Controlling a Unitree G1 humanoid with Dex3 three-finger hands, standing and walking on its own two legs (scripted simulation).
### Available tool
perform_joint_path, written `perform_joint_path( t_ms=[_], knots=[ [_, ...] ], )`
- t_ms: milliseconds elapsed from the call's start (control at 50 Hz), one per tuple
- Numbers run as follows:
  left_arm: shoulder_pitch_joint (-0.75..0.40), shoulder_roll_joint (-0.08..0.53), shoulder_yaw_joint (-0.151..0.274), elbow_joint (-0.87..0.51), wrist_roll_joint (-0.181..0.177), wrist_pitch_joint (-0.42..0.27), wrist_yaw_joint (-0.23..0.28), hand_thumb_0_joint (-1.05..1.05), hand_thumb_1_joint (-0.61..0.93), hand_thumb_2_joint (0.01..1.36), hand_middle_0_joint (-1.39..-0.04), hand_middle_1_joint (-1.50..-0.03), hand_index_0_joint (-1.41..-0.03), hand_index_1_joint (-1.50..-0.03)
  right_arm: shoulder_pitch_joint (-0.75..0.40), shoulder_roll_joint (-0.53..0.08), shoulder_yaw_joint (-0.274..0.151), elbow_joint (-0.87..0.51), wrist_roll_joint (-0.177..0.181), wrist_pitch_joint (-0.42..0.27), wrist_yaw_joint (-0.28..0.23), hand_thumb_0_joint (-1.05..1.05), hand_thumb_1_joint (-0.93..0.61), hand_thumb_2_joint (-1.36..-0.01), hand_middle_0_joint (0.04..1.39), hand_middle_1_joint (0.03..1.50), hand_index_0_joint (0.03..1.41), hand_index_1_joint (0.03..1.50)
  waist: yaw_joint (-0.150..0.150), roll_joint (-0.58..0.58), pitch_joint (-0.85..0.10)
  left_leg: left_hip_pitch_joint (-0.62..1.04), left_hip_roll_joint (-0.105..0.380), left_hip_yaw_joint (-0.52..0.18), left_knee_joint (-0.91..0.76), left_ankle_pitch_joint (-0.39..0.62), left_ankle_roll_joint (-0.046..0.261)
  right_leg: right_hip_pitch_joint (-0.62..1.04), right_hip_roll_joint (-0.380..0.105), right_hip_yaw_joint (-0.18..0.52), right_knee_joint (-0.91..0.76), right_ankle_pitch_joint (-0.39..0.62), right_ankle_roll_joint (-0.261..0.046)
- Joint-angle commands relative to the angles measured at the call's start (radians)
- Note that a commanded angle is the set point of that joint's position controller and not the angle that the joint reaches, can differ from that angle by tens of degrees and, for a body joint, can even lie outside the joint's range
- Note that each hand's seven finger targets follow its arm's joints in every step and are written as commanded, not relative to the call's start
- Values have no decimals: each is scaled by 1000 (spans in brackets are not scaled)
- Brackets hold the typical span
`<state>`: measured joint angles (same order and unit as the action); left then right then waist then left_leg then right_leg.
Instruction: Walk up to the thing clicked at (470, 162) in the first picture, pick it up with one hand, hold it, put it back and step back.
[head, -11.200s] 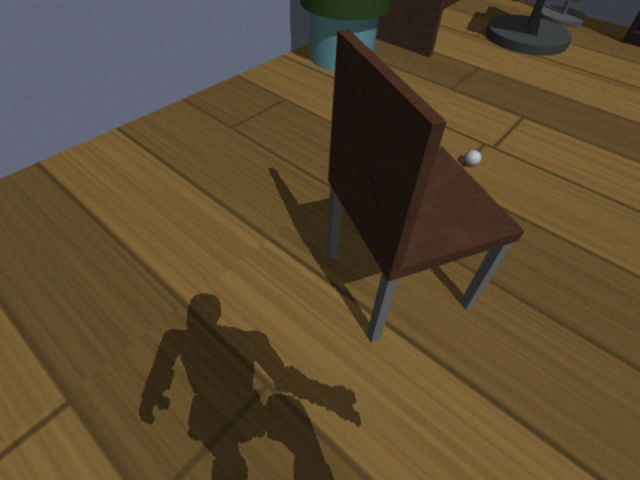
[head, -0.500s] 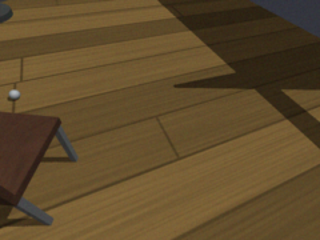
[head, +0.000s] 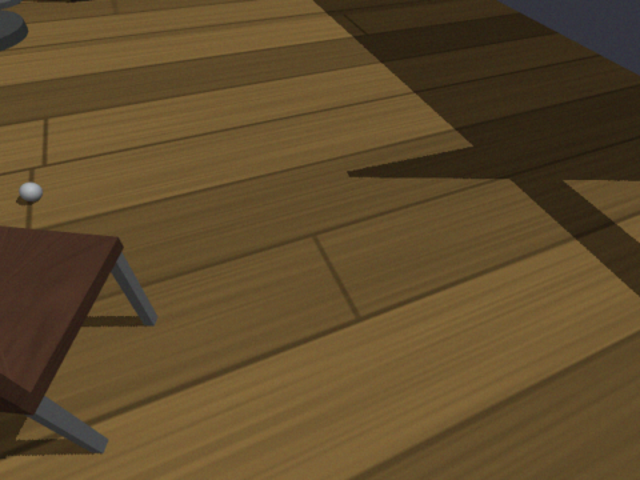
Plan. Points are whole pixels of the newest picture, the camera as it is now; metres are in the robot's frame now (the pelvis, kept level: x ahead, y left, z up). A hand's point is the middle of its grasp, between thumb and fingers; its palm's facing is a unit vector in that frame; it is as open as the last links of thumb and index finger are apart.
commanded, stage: stand
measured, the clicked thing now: (31, 191) +1.32 +1.22 -0.74
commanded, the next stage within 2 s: walk up in 0.48 s
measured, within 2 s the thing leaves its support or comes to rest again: neither
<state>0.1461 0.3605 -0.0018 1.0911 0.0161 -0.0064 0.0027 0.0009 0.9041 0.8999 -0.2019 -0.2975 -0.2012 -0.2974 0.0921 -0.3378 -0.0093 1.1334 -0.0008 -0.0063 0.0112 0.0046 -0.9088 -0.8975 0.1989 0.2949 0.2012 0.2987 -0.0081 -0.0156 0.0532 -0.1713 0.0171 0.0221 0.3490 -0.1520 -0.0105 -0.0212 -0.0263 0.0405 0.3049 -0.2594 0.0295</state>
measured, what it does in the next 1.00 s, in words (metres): walks ahead: right foot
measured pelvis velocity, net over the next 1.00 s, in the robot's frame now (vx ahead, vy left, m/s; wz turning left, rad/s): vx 0.12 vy -0.05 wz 0.04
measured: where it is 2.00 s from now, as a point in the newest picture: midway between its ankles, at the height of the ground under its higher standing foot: (315, 343)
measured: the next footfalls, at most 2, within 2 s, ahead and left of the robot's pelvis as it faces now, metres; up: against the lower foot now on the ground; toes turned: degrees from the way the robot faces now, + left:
right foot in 0.70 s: +0.06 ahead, -0.15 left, +0.00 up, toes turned -4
left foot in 1.10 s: +0.36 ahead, +0.09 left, +0.00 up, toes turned +6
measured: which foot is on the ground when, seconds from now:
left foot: down 0.00-0.72, up 0.74-1.00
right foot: down 0.00-0.54, up 0.56-0.68, down 0.70-1.00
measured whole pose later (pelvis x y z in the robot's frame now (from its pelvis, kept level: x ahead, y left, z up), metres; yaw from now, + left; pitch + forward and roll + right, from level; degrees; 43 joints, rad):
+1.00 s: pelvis +0.12 -0.05 -0.01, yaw +2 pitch -3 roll -2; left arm 0.36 0.41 0.08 0.99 0.03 -0.08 -0.04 0.00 0.90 0.90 -0.20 -0.30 -0.20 -0.30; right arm 0.22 -0.44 -0.09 1.00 -0.02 0.00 0.10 0.01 -0.91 -0.90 0.20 0.29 0.20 0.30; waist 0.03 0.08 0.05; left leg -0.53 0.04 -0.09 0.76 -0.16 -0.02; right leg 0.10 0.03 -0.12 0.27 -0.32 -0.02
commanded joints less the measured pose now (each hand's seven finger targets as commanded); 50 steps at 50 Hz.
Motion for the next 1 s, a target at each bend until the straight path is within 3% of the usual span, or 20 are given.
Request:
perform_joint_path(
  t_ms=[0,160,440,460,480,500,520,540,560,620,640,660,680,700,720,740,800,840,920,980],
  knots=[
    [-17,206,45,-55,-5,-18,10,0,900,900,-200,-300,-200,-300,-47,-223,-41,-63,-3,-20,-17,0,-900,-900,200,300,200,300,1,2,-62,118,112,-98,-21,188,31,-97,-104,51,-56,191,-45],
    [-17,212,48,-58,-6,-20,12,0,900,900,-200,-300,-200,-300,-32,-220,-40,-63,-3,-20,-18,0,-900,-900,200,300,200,300,1,23,-96,126,115,-94,-7,246,35,-61,-108,48,-46,254,-44],
    [-18,208,47,-59,-5,-18,10,0,900,900,-200,-300,-200,-300,-26,-227,-43,-65,-4,-21,-19,0,-900,-900,200,300,200,300,-1,17,-79,116,113,-98,-21,205,35,-81,-106,50,-50,199,-47],
    [18,314,107,-105,6,-35,-20,0,900,900,-200,-300,-200,-300,42,-318,-109,-115,-23,-40,9,0,-900,-900,200,300,200,300,-7,42,-177,148,86,-127,14,-373,103,-103,-41,24,66,-266,-92],
    [4,298,108,-105,20,-37,-31,0,900,900,-200,-300,-200,-300,71,-341,-127,-103,-33,-43,21,0,-900,-900,200,300,200,300,-21,86,-123,126,125,-197,-13,-573,131,-236,-48,37,140,-410,-108],
    [-52,267,102,-123,22,-36,-38,0,900,900,-200,-300,-200,-300,87,-351,-133,-100,-33,-40,25,0,-900,-900,200,300,200,300,-40,140,-50,114,163,-266,-91,-670,152,-362,-9,-18,228,-404,-89],
    [-69,244,101,-142,25,-35,-47,0,900,900,-200,-300,-200,-300,90,-365,-144,-113,-33,-40,29,0,-900,-900,200,300,200,300,-47,212,-8,99,264,-365,-181,-696,204,-422,16,-80,383,-296,-69],
    [-79,251,107,-155,25,-36,-48,0,900,900,-200,-300,-200,-300,86,-381,-155,-135,-36,-44,32,0,-900,-900,200,300,200,300,-57,216,54,56,348,-461,-232,-626,263,-484,-12,-29,492,-286,-60],
    [-59,245,107,-161,16,-41,-51,0,900,900,-200,-300,-200,-300,71,-375,-161,-152,-39,-51,30,0,-900,-900,200,300,200,300,-37,176,69,91,392,-480,-230,-526,291,-507,-66,20,419,-287,-72],
    [34,256,121,-137,9,-58,-68,0,900,900,-200,-300,-200,-300,25,-335,-152,-192,-38,-50,41,0,-900,-900,200,300,200,300,11,162,-23,26,260,-299,-168,-477,228,-312,-41,-24,273,-264,-75],
    [97,249,126,-122,11,-59,-69,0,900,900,-200,-300,-200,-300,-19,-331,-153,-208,-37,-44,44,0,-900,-900,200,300,200,300,48,178,-34,-60,207,-222,-126,-481,194,-181,-17,-67,191,-177,-76],
    [251,246,135,-77,8,-63,-62,0,900,900,-200,-300,-200,-300,-110,-321,-151,-234,-32,-36,45,0,-900,-900,200,300,200,300,142,152,-63,-191,150,-126,6,-492,147,38,6,-112,86,-48,-77],
    [407,301,158,-19,15,-68,-46,0,900,900,-200,-300,-200,-300,-156,-256,-134,-256,-34,-30,42,0,-900,-900,200,300,200,300,222,-22,-82,-400,43,0,269,-489,84,252,-8,-66,1,-88,-73],
    [479,392,189,-18,33,-68,-31,0,900,900,-200,-300,-200,-300,-161,-174,-105,-287,-34,-28,42,0,-900,-900,200,300,200,300,261,-273,-26,-683,-103,-1,613,-508,40,293,-221,328,-118,-357,-81],
    [305,411,182,-95,37,-68,-22,0,900,900,-200,-300,-200,-300,-147,-203,-110,-304,-25,-22,35,0,-900,-900,200,300,200,300,176,-132,34,-678,-87,-173,682,-371,9,101,-390,577,-272,-578,-140],
    [166,418,177,-147,30,-69,-22,0,900,900,-200,-300,-200,-300,-73,-264,-126,-273,-22,-24,35,0,-900,-900,200,300,200,300,110,-54,92,-584,-24,-221,673,-282,16,-25,-407,576,-294,-637,-162],
    [24,315,144,-194,9,-100,-24,0,900,900,-200,-300,-200,-300,82,-290,-130,-188,-13,-32,55,0,-900,-900,200,300,200,300,-7,-41,137,-518,27,-216,661,-109,13,-28,-226,226,-246,-341,-126],
    [66,285,136,-190,-5,-105,-26,0,900,900,-200,-300,-200,-300,120,-268,-113,-178,-12,-34,64,0,-900,-900,200,300,200,300,5,-71,109,-470,20,-164,617,-17,15,-11,-169,76,-206,-102,-113],
    [125,313,147,-196,1,-106,-27,0,900,900,-200,-300,-200,-300,10,-254,-108,-251,-16,-32,80,0,-900,-900,200,300,200,300,45,-106,154,-441,34,-126,414,16,-10,-45,-185,6,-203,-13,-146],
    [163,325,147,-203,2,-99,-26,0,900,900,-200,-300,-200,-300,-58,-241,-101,-291,-24,-36,86,0,-900,-900,200,300,200,300,69,-106,123,-373,39,-60,271,25,12,4,-187,-49,-137,212,-141]
  ],
)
